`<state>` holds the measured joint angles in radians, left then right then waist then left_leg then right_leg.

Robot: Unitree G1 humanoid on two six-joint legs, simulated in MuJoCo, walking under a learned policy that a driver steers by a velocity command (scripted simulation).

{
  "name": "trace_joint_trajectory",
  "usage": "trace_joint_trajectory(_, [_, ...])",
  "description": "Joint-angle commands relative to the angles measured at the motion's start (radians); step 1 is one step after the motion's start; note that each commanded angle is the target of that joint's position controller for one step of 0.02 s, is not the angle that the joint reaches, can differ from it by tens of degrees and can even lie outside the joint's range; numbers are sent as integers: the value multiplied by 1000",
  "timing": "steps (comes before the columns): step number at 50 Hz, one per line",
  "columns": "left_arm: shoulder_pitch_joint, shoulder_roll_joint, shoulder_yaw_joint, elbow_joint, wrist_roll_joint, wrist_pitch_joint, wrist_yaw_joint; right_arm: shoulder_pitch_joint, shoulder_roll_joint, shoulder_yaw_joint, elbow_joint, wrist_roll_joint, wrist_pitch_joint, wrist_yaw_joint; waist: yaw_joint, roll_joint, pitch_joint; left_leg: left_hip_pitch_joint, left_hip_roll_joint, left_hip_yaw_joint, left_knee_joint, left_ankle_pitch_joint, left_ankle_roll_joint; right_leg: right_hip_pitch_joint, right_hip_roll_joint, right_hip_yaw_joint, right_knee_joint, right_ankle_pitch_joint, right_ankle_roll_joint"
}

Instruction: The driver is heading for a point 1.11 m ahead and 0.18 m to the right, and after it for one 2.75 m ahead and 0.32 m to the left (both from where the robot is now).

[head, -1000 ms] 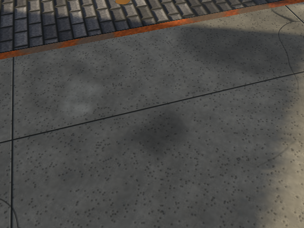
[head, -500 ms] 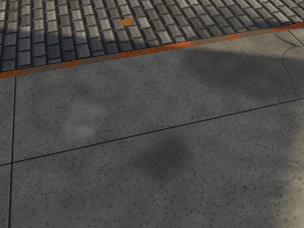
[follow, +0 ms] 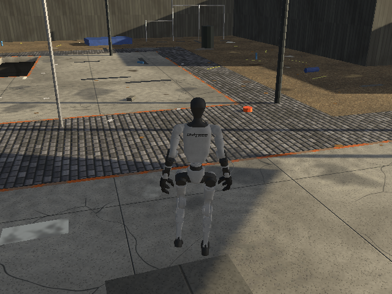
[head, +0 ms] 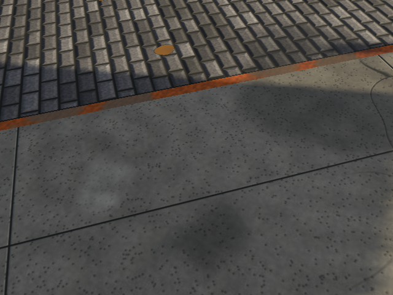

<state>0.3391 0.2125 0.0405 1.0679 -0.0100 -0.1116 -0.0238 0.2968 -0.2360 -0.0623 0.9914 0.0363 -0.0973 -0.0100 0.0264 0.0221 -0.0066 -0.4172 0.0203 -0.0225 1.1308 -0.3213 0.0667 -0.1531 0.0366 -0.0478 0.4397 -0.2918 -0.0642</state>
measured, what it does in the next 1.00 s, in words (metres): walks ahead: left foot, then right foot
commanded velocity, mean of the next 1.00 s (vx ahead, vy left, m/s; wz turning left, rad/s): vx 0.39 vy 0.00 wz -0.20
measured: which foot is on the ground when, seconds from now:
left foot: up 0.00-0.36, down 0.38-0.90, up 0.92-1.00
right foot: down 0.00-0.40, up 0.42-0.88, down 0.90-1.00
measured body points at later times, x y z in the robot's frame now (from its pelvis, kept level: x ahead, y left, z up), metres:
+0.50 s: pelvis +0.26 +0.06 -0.01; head +0.29 +0.06 +0.44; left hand +0.25 +0.32 -0.16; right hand +0.40 -0.20 -0.13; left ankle +0.34 +0.14 -0.74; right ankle +0.12 -0.08 -0.63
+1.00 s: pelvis +0.49 +0.01 -0.02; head +0.54 -0.02 +0.43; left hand +0.71 +0.23 -0.12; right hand +0.52 -0.28 -0.15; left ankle +0.39 +0.16 -0.64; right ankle +0.58 -0.08 -0.74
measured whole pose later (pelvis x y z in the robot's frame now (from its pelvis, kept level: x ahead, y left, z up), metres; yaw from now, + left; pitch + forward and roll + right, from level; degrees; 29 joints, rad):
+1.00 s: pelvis +0.49 +0.01 -0.02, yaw -14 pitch +3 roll +1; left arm 0.11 0.26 0.07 0.76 0.00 -0.04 -0.03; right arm 0.16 -0.28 -0.04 0.89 0.00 -0.06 -0.02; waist 0.00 0.01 0.06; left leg -0.40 -0.02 0.00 1.24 -0.53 -0.02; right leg -0.51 0.06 -0.01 0.56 -0.10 -0.09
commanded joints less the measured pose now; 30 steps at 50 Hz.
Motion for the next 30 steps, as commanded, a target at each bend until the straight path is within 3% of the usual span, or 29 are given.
trace_joint_trajectory(1, [57,71,-5,-26,8,-1,-3,-72,-73,-23,-75,-10,-16,6,2,-93,73,-325,97,-21,-19,131,10,189,-257,291,-277,254,-111])
trace_joint_trajectory(4, [121,106,-4,-13,13,12,15,-158,-36,-14,-109,-16,1,11,14,-84,84,-363,95,18,-125,197,-31,184,-244,216,-296,408,-122])
trace_joint_trajectory(7, [123,128,-3,-25,17,21,31,-298,-19,2,-164,-17,2,15,35,-84,117,-337,77,39,-338,305,-51,127,-226,166,-330,399,-114])
trace_joint_trajectory(13, [193,136,6,-6,-2,24,37,-461,-37,17,-228,-4,-8,45,56,-97,168,-275,40,54,-559,380,-21,190,-265,125,-337,389,-113])
trace_joint_trajectory(15, [181,149,15,-8,-3,30,38,-464,-56,13,-241,-4,-15,56,29,-103,148,-238,26,58,-596,331,8,254,-287,110,-281,516,-100])
trace_joint_trajectory(16, [166,163,20,-14,-1,33,39,-430,-76,5,-237,-5,-18,58,0,-119,111,-166,2,72,-603,300,24,275,-291,100,-225,675,-90])
trace_joint_trajectory(17, [154,178,25,-20,3,38,39,-362,-105,-9,-222,-7,-18,56,-41,-144,50,-58,-32,94,-595,269,42,289,-289,92,-136,865,-80])
trace_joint_trajectory(18, [134,176,25,-27,9,47,39,-203,-146,-32,-176,-5,-17,50,-123,-153,-45,140,-66,113,-600,261,70,258,-256,65,43,998,-59])
trace_joint_trajectory(19, [109,164,17,-48,16,48,36,-7,-194,-53,-125,-8,-12,39,-208,-138,-163,451,13,21,-575,261,116,68,-218,52,293,873,-29])
trace_joint_trajectory(20, [211,46,-13,-65,18,33,24,147,-285,-73,-93,-40,-5,31,-171,100,-345,850,292,-438,-622,70,264,-329,-49,24,714,346,34])
trace_joint_trajectory(21, [224,26,-22,-48,-4,0,15,142,-230,-51,-84,-39,-4,34,-158,205,-432,886,394,-782,-824,-30,319,-478,33,174,926,-245,29])
trace_joint_trajectory(22, [118,120,4,-85,-31,-20,12,42,-167,-32,-90,-25,-9,38,-141,157,-247,739,344,-650,-853,-50,253,-576,-37,192,987,-207,8])
trace_joint_trajectory(23, [32,147,10,-112,-40,-28,17,-58,-124,-18,-112,-21,-12,40,-108,80,-125,553,307,-477,-877,31,211,-568,-94,154,953,-110,-4])
trace_joint_trajectory(24, [3,136,16,-116,-35,-22,27,-129,-94,-8,-119,-31,-20,46,-66,1,-62,391,273,-354,-911,127,182,-514,-139,137,887,-33,-4])
trace_joint_trajectory(25, [21,122,25,-108,-24,-4,35,-163,-63,1,-117,-40,-29,51,-25,10,-35,288,232,-256,-942,180,156,-445,-173,142,830,9,-6])
trace_joint_trajectory(26, [56,92,24,-100,-23,16,37,-168,-53,4,-105,-46,-31,55,-1,39,-26,224,214,-200,-970,186,148,-391,-186,148,801,25,-5])
trace_joint_trajectory(28, [65,62,25,-102,-26,43,41,-131,-68,0,-75,-49,-37,50,11,49,9,152,201,-116,-1014,214,155,-387,-191,146,760,44,1])
trace_joint_trajectory(30, [-7,83,34,-135,-21,53,45,-103,-104,-7,-57,-54,-40,34,8,45,46,153,203,-65,-1042,234,157,-474,-193,166,694,131,14])
Velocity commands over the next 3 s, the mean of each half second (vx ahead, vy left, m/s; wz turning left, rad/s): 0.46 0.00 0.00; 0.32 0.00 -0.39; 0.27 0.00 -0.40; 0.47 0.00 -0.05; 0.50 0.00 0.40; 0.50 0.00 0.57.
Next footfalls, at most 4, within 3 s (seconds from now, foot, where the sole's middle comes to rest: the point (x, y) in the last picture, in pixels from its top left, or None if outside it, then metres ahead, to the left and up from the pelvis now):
0.38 left None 0.38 0.14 -0.78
0.90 right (244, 270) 0.62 -0.09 -0.78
1.38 left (186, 253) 0.68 0.12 -0.78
1.84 right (281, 217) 0.84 -0.25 -0.78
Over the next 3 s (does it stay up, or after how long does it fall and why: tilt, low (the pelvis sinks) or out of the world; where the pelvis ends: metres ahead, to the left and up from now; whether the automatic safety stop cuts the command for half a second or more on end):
stays up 1.37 -0.27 -0.01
